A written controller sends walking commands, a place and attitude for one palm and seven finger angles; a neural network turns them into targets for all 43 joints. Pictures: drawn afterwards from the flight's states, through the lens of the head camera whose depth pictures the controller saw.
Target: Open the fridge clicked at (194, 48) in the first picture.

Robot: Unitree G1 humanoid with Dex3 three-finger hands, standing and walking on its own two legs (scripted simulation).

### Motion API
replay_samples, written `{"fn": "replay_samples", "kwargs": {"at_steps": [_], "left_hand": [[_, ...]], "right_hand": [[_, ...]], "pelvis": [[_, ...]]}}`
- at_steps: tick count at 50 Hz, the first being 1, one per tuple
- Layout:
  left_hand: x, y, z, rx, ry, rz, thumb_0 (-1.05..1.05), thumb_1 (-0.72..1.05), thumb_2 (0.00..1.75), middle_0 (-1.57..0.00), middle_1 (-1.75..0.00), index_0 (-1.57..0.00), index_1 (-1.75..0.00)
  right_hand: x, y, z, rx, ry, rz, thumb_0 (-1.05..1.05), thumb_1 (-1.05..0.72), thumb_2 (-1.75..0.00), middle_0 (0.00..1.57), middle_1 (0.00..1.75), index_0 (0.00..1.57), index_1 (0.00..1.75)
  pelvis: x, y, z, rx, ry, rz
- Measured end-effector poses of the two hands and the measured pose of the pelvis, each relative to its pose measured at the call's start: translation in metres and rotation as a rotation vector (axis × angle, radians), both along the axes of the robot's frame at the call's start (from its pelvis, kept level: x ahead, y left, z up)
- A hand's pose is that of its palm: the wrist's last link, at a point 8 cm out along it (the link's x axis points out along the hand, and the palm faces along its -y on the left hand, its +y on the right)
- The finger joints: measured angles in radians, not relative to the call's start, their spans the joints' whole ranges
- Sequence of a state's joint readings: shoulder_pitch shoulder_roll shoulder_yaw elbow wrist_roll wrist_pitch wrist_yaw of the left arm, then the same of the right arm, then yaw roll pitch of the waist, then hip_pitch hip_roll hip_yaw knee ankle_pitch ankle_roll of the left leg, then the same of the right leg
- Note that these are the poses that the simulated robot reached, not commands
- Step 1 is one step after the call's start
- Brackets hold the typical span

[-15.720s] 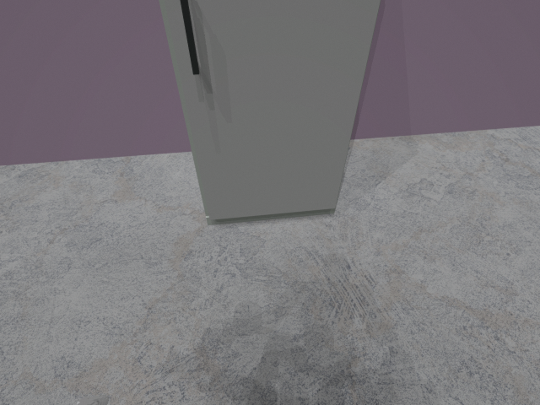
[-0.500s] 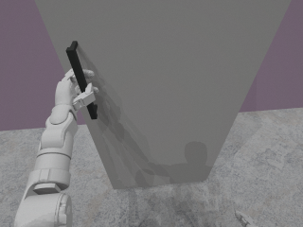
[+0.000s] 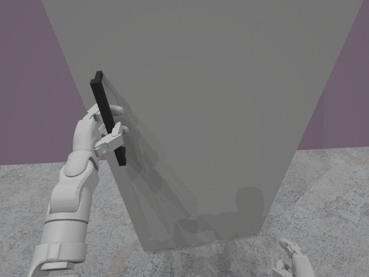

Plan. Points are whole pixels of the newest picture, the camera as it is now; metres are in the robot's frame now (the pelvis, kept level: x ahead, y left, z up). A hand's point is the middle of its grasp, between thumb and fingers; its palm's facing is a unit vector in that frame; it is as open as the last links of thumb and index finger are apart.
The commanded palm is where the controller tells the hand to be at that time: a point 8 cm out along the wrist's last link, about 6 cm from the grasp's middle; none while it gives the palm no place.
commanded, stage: pull the door a little, standing still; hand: left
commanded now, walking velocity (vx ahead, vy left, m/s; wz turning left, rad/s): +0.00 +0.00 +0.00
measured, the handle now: (112, 123) +0.41 +0.20 +0.16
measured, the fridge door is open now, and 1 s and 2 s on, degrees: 6 31 59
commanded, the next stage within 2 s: walk backward, drawing the door open in 0.04 s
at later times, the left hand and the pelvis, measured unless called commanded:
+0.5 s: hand (126, 194) +0.22 +0.12 +0.15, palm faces +0.04 -0.98 -0.19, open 6.5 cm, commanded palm +0.19 +0.17 +0.17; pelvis -0.05 +0.00 -0.01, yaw +1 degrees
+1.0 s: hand (153, 242) +0.15 +0.06 +0.15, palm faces +0.16 -0.97 -0.20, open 6.9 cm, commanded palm +0.11 +0.11 +0.16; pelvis -0.10 -0.10 -0.01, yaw +17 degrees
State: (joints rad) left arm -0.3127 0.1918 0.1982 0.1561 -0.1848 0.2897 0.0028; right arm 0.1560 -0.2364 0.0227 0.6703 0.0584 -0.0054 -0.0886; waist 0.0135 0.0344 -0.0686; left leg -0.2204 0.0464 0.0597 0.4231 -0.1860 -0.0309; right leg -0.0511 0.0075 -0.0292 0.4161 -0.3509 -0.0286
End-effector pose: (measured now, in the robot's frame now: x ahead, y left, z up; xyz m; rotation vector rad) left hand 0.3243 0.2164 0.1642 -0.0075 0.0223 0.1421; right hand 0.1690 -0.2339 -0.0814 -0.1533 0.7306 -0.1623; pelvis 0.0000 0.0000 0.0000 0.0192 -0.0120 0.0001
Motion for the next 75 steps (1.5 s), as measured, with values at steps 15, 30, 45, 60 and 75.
{"fn": "replay_samples", "kwargs": {"at_steps": [15,30,45,60,75], "left_hand": [[-0.080,-0.025,-0.005,0.183,-0.158,-0.068,-0.02,0.69,0.78,-0.41,-1.38,-0.32,-1.35],[-0.146,-0.059,-0.006,0.222,-0.191,-0.110,-0.03,0.70,0.74,-0.39,-1.38,-0.23,-1.27],[-0.195,-0.096,-0.015,0.233,-0.273,-0.072,-0.05,0.72,0.78,-0.37,-1.36,-0.16,-1.13],[-0.238,-0.153,-0.010,0.247,-0.194,0.226,-0.04,0.68,0.87,-0.40,-1.35,-0.19,-1.21],[-0.279,-0.226,-0.012,0.300,-0.192,0.554,-0.04,0.69,0.84,-0.46,-1.39,-0.24,-1.31]], "right_hand": [[-0.010,0.005,0.006,-0.027,-0.014,0.044,0.01,-0.90,-0.90,0.20,0.30,0.20,0.30],[-0.068,0.027,-0.024,0.075,0.072,0.067,0.01,-0.90,-0.90,0.20,0.30,0.20,0.30],[-0.067,-0.019,-0.038,-0.048,0.049,0.211,0.01,-0.90,-0.90,0.20,0.30,0.20,0.30],[-0.003,-0.075,-0.029,-0.008,0.038,0.474,0.01,-0.90,-0.90,0.20,0.30,0.20,0.30],[0.060,-0.123,-0.034,0.014,0.051,0.787,0.01,-0.90,-0.90,0.20,0.30,0.20,0.30]], "pelvis": [[-0.019,0.001,-0.002,-0.023,0.003,0.003],[-0.063,-0.009,-0.007,-0.011,0.017,0.032],[-0.085,-0.058,-0.027,0.001,0.001,0.220],[-0.088,-0.185,-0.016,-0.016,-0.005,0.491],[-0.045,-0.315,-0.021,-0.036,-0.006,0.707]]}}
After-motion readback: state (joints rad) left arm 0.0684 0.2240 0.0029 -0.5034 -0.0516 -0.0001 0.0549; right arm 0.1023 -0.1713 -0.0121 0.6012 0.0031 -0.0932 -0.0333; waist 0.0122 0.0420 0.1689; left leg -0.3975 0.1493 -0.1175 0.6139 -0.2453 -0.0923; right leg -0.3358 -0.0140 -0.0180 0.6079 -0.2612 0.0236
